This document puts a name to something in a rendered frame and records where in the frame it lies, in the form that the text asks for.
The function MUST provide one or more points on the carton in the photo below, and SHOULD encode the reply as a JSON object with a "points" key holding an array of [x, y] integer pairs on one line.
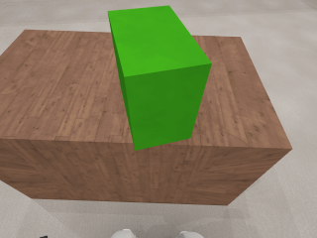
{"points": [[162, 71]]}

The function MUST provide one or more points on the pedestal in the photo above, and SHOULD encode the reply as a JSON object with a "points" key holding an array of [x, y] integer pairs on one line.
{"points": [[65, 133]]}

